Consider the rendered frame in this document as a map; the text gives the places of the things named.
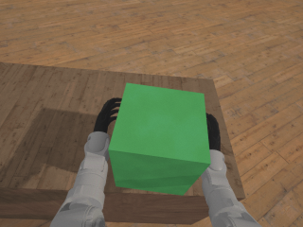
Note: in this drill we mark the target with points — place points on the pedestal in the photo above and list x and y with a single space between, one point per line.
46 116

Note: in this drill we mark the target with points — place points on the right robot forearm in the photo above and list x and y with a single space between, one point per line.
219 196

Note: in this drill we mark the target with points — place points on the carton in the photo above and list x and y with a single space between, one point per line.
160 139

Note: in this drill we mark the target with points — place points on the left robot upper arm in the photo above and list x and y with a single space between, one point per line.
87 216

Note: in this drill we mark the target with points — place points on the left robot forearm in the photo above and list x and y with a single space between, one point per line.
88 188

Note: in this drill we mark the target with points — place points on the robot left hand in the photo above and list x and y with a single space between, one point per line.
104 117

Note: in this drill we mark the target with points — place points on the right robot upper arm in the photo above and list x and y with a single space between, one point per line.
227 221

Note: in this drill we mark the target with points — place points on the robot right hand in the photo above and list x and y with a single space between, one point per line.
213 131

